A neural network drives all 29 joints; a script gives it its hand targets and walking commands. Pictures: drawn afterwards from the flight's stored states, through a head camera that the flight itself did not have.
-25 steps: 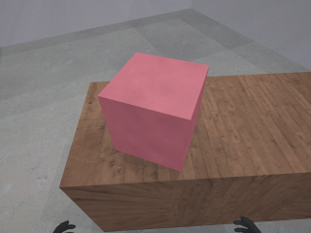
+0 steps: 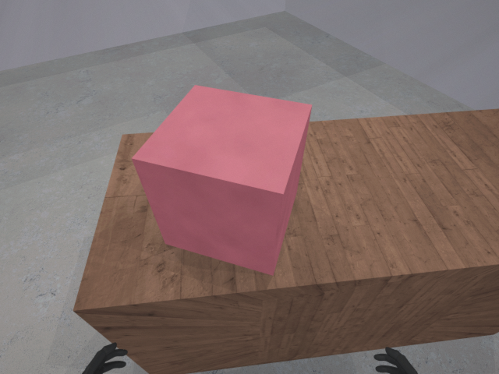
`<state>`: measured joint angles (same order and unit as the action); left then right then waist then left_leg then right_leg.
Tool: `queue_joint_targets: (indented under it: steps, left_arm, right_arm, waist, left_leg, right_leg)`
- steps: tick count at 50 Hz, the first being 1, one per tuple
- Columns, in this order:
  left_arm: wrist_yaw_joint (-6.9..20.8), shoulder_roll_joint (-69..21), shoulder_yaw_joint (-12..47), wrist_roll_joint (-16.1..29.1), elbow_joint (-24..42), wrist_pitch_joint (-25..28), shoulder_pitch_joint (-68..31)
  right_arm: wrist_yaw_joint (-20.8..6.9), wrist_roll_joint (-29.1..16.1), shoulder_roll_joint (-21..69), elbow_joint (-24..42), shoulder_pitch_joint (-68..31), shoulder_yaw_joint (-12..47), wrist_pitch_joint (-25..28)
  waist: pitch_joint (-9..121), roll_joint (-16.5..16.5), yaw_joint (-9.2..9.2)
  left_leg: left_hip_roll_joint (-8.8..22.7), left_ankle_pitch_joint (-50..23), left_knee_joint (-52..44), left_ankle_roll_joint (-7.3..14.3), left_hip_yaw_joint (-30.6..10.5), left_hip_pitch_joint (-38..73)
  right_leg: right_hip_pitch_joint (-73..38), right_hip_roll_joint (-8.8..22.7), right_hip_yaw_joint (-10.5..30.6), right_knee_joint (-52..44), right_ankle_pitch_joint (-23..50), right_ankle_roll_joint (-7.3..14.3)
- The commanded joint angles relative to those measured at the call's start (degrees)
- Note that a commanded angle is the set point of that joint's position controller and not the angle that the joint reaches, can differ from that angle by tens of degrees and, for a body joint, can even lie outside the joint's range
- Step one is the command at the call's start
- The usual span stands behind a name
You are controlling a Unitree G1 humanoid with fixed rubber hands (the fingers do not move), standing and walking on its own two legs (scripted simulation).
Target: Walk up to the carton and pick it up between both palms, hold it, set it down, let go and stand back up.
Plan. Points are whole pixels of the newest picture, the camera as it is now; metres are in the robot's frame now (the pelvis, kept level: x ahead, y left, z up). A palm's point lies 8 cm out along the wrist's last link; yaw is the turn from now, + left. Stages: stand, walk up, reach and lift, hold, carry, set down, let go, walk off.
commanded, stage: walk up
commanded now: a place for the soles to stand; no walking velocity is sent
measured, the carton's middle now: (233, 179) +0.49 +0.04 +0.02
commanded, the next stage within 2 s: reach and lift in 0.54 s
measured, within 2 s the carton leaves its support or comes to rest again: neither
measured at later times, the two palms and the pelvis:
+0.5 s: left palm out of the picture +0.13 +0.25 -0.08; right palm out of the picture +0.07 -0.27 -0.11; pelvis +0.00 -0.01 +0.00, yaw -3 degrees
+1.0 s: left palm (79, 361) +0.17 +0.27 -0.06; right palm (407, 371) +0.15 -0.24 -0.06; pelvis +0.00 -0.01 +0.01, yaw +5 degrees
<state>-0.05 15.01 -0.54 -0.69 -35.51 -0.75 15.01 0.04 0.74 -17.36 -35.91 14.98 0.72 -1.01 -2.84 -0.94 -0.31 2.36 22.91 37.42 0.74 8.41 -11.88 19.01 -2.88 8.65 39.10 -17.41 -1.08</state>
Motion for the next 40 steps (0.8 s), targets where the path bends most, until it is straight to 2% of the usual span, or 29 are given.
queue_joint_targets:
  steps: [1, 6, 10, 15, 22, 27, 28, 29, 30, 31, 32, 33, 34, 36, 38, 40]
  left_arm:
    - [-0.1, 8.9, -3.0, -0.1, 4.2, 1.2, 0.2]
    - [0.0, 9.0, -3.1, 0.0, 4.1, 1.5, -0.5]
    - [0.0, 8.9, -3.2, 0.0, 4.1, 1.5, -0.1]
    - [0.0, 8.6, -3.3, 0.0, 4.3, 1.3, -0.2]
    - [-0.1, 8.0, -3.3, -0.3, 4.4, 1.2, 0.7]
    - [-0.2, 8.3, -3.4, -0.2, 4.4, 1.3, 0.6]
    - [-0.3, 10.1, -4.7, -0.5, 0.7, -7.0, -22.1]
    - [-1.0, 8.2, -2.1, -0.9, 0.2, -10.4, -17.3]
    - [-1.1, 7.6, -1.9, -0.7, 1.5, -12.0, -17.1]
    - [-0.8, 7.8, -2.5, -0.8, 4.4, -13.9, -15.8]
    - [-0.5, 8.8, -3.2, -1.6, 7.5, -15.6, -16.2]
    - [-0.1, 10.3, -3.3, -2.0, 10.4, -16.5, -16.7]
    - [0.3, 10.3, -3.4, -2.7, 11.9, -17.4, -16.3]
    - [0.9, 10.9, -3.7, -3.9, 14.5, -18.6, -14.7]
    - [1.2, 11.2, -3.6, -3.8, 16.5, -18.0, -12.2]
    - [1.6, 11.6, -3.9, -3.3, 17.6, -16.5, -10.9]
  right_arm:
    - [0.3, -0.1, -7.3, 4.7, 0.3, -2.4, 0.7]
    - [0.3, 0.1, -7.1, 4.2, 1.5, -2.5, 0.7]
    - [0.3, 0.0, -7.1, 4.1, 2.3, -2.6, 0.9]
    - [0.4, 0.1, -7.3, 3.6, 3.0, -2.8, 1.2]
    - [0.5, 0.3, -8.2, 3.1, 3.1, -3.1, 1.1]
    - [0.4, 0.2, -7.8, 2.8, 2.8, -3.1, 0.5]
    - [-0.5, 2.4, -2.9, -2.3, -16.2, -6.4, 10.2]
    - [-2.1, 2.9, -4.8, -5.9, -12.4, -9.1, 13.6]
    - [-2.9, 3.3, -6.5, -7.1, -12.5, -10.1, 14.6]
    - [-3.0, 2.4, -6.0, -8.8, -10.7, -9.8, 15.2]
    - [-2.5, 2.1, -5.9, -8.6, -9.8, -9.8, 15.5]
    - [-1.5, 1.2, -5.7, -7.5, -7.6, -9.2, 15.5]
    - [-0.9, 0.5, -5.9, -7.7, -5.4, -8.8, 15.4]
    - [0.3, -0.8, -6.2, -6.1, -2.6, -8.1, 15.0]
    - [1.1, -1.9, -5.8, -3.7, -0.3, -7.0, 14.6]
    - [2.0, -2.5, -3.9, -0.5, -0.1, -6.1, 14.1]
  waist:
    - [1.0, 0.6, -0.21]
    - [1.2, 2.8, -0.56]
    - [2.0, 3.9, -0.47]
    - [2.5, 3.7, -0.13]
    - [2.5, 1.9, 0.22]
    - [1.2, 1.2, 0.15]
    - [-4.2, 0.9, 0.33]
    - [-5.0, 1.6, 0.17]
    - [-4.7, 2.1, 1.11]
    - [-4.0, 3.0, 2.08]
    - [-2.0, 3.6, 1.49]
    - [-0.2, 4.9, -0.23]
    - [2.2, 5.6, -1.6]
    - [5.6, 4.8, -3.04]
    - [7.8, 4.1, -3.62]
    - [8.9, 3.9, -3.49]
  left_leg:
    - [6.2, -2.7, -10.4, 2.9, -6.3, -2.5]
    - [4.9, -1.8, -8.9, 2.4, -6.0, -0.3]
    - [4.7, -2.3, -8.6, 2.3, -5.9, 1.2]
    - [5.5, -2.8, -9.6, 2.6, -6.0, 0.4]
    - [8.4, -3.5, -11.4, 3.8, -5.9, -1.4]
    - [8.0, -2.9, -10.0, 3.8, -4.8, -1.5]
    - [2.2, 4.9, -4.4, 1.7, -4.5, -17.7]
    - [3.2, 7.0, -6.6, 1.0, -3.2, -15.8]
    - [2.9, 5.9, -6.9, 0.9, -2.2, -14.8]
    - [1.6, 2.2, -3.4, 0.4, -2.6, -8.7]
    - [0.5, 0.5, -1.0, -0.2, -3.2, -2.9]
    - [-0.1, -0.7, 0.2, -0.5, -3.7, 1.9]
    - [-0.5, -2.5, 0.5, -0.8, -3.7, 5.0]
    - [-1.4, -5.4, -0.2, -1.5, -3.6, 6.0]
    - [-2.1, -8.1, -2.5, -2.1, -3.4, 4.7]
    - [-2.6, -10.2, -4.2, -2.3, -3.4, 3.6]
  right_leg:
    - [0.0, 4.0, 4.8, -6.2, 14.0, 3.3]
    - [3.3, 4.4, 8.3, -8.7, 9.8, 4.1]
    - [4.3, 4.2, 9.5, -9.8, 8.4, 4.2]
    - [2.9, 3.5, 8.6, -8.8, 9.4, 3.9]
    - [0.5, 1.7, 4.7, -4.7, 13.4, 3.4]
    - [1.9, 1.9, 5.6, -5.1, 13.6, 3.9]
    - [-0.1, 1.9, -5.6, -2.0, 0.7, 5.3]
    - [-3.1, 0.6, -9.3, -1.9, -1.8, 4.8]
    - [-3.5, 0.7, -10.0, -2.2, -0.9, 4.7]
    - [1.0, 3.5, -7.5, -4.3, -0.7, 4.9]
    - [5.0, 5.0, -4.9, -6.2, -0.5, 4.7]
    - [6.0, 6.0, -3.2, -8.0, 1.3, 4.3]
    - [5.5, 5.8, -3.2, -8.8, 4.7, 4.1]
    - [0.8, 4.6, -4.6, -7.8, 12.9, 3.6]
    - [-5.2, 2.6, -6.6, -7.0, 19.4, 2.8]
    - [-9.4, 2.0, -6.1, -7.7, 22.5, 2.4]
